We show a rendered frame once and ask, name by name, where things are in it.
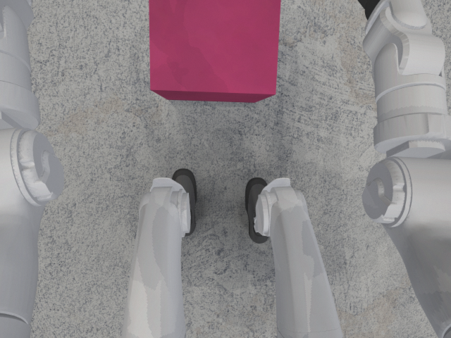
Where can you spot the carton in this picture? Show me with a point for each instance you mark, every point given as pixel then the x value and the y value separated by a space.
pixel 214 50

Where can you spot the robot right forearm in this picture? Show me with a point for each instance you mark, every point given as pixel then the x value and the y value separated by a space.
pixel 410 88

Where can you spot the robot left forearm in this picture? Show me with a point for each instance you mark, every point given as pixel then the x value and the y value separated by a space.
pixel 19 107

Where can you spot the right robot hand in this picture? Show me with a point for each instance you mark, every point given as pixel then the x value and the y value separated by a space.
pixel 369 6

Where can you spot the robot foot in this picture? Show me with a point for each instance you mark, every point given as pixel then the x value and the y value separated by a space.
pixel 253 189
pixel 186 178

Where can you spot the left robot foot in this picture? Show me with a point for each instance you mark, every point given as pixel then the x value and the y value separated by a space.
pixel 186 178

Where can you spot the robot left upper arm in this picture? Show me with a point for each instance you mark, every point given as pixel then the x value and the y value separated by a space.
pixel 30 176

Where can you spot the robot right upper arm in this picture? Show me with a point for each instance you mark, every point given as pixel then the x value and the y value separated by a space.
pixel 411 198

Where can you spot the right robot foot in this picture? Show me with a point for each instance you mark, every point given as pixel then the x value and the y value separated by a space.
pixel 253 189

